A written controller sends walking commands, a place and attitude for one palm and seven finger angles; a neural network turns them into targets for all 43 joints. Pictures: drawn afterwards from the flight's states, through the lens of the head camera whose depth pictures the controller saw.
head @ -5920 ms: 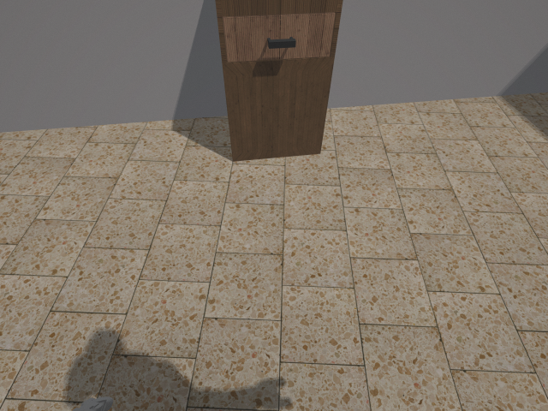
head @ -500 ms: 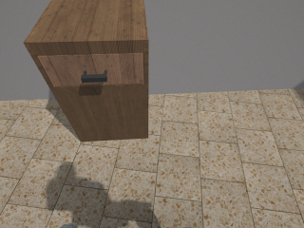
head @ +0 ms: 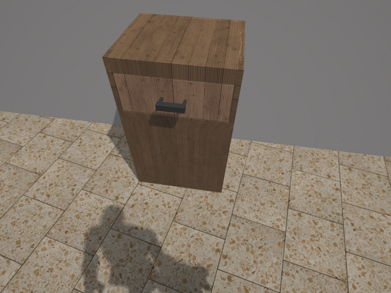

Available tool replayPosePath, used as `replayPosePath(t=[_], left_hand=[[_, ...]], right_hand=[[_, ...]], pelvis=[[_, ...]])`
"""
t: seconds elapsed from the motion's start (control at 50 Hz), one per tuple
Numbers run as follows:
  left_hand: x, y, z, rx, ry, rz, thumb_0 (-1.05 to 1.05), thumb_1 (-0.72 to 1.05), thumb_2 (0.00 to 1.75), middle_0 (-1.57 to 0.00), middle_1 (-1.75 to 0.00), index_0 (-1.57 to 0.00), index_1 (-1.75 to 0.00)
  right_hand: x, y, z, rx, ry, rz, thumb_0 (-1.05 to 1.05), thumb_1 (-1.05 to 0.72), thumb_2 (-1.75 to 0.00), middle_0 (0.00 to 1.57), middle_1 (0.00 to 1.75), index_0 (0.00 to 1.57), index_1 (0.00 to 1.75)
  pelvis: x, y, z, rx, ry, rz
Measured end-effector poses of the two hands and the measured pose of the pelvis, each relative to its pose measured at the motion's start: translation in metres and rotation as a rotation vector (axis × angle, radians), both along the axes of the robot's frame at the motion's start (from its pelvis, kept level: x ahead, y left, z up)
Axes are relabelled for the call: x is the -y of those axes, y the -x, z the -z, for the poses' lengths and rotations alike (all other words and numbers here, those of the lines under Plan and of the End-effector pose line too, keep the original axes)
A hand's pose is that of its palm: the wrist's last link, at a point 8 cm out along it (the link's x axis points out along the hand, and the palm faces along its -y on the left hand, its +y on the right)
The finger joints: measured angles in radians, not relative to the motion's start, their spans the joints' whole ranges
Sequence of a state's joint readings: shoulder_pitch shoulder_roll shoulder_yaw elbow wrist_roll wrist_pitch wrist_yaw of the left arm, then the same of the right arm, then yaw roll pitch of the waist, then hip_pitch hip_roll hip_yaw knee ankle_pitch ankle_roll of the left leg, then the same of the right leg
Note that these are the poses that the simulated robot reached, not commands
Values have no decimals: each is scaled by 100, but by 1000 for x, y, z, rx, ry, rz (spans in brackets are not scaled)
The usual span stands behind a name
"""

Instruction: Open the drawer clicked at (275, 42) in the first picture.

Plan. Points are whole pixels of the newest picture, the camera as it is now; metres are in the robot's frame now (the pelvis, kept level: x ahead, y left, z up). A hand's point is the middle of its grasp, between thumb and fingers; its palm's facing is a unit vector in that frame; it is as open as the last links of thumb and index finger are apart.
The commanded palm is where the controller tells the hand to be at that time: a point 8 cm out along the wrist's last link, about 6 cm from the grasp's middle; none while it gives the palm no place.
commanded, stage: take the last steps up to it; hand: left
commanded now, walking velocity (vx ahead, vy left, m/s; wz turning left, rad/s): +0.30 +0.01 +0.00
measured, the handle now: (171, 103) +0.79 +0.18 -0.11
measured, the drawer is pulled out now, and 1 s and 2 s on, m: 0.00 0.00 0.00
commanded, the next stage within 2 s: come to a stop and stand still in 0.64 s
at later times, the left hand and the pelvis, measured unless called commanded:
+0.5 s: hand (139, 250) +0.25 +0.18 -0.18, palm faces -0.01 -0.98 -0.22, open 7.3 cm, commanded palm none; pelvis +0.14 -0.01 -0.03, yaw -1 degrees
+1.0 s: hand (138, 246) +0.26 +0.19 -0.19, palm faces +0.04 -0.99 -0.15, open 7.3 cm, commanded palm none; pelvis +0.27 +0.02 +0.00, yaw -2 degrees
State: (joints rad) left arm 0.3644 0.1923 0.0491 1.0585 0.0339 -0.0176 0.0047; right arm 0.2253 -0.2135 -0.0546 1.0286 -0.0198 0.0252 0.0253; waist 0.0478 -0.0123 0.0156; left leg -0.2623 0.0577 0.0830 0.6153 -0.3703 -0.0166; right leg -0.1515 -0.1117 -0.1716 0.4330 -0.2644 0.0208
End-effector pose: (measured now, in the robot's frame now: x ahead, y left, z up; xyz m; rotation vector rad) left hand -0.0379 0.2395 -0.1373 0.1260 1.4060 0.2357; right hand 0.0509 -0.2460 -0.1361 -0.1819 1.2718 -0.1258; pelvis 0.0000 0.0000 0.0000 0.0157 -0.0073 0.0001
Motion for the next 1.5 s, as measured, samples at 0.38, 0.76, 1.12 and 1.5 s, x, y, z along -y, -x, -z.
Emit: replayPosePath(t=[0.38,0.76,1.12,1.5], left_hand=[[-11,-182,7,120,37,104,1,92,90,-20,-29,-20,-30],[14,-293,1,140,17,82,0,94,90,-20,-30,-20,-30],[-4,-314,13,-28,24,82,1,91,90,-20,-30,-20,-30],[57,-325,-20,116,-50,107,1,93,90,-21,-30,-21,-30]], right_hand=[[-56,25,13,-223,-50,139,1,-91,-90,20,30,21,30],[-11,-194,8,-2,-23,74,1,-92,-90,19,30,20,30],[-26,-277,2,47,26,76,0,-92,-90,20,30,21,30],[47,-194,18,-110,-44,109,1,-91,-90,20,30,20,30]], pelvis=[[-19,-97,6,17,-6,13],[5,-221,1,3,26,5],[-8,-257,3,-10,26,53],[50,-245,-4,-14,-39,37]])
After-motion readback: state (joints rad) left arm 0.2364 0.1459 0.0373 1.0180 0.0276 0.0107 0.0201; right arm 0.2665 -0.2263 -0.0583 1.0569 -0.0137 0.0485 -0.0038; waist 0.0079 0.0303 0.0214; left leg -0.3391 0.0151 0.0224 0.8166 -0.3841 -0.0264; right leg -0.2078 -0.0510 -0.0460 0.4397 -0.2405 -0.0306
